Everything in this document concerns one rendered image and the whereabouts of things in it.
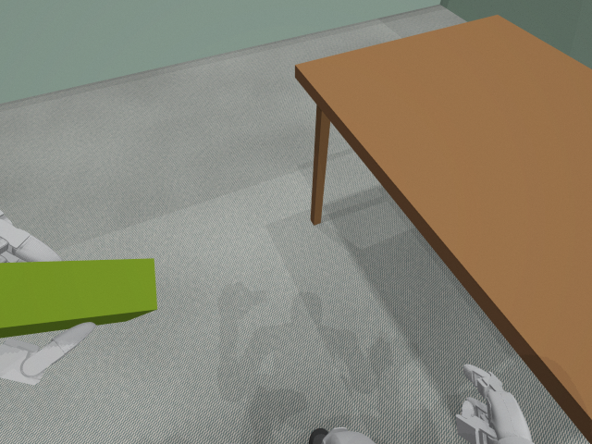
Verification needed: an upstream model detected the robot left hand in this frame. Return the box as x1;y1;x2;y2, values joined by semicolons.
0;210;96;385

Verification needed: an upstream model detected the sponge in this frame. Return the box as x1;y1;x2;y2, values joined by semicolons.
0;258;157;338

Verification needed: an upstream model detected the robot right hand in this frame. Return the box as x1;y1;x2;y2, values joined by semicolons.
456;364;533;444

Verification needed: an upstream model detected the table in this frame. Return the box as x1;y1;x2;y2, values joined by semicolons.
295;15;592;444

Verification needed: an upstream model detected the right robot shin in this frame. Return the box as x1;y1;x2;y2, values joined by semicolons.
323;427;348;441

